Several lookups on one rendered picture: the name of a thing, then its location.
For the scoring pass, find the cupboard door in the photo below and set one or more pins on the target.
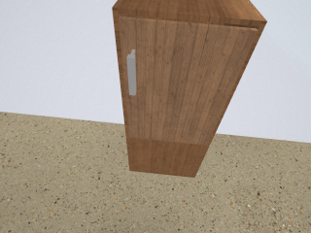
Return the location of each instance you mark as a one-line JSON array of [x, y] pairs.
[[185, 72]]

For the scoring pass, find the handle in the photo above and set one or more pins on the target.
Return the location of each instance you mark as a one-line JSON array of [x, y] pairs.
[[131, 72]]

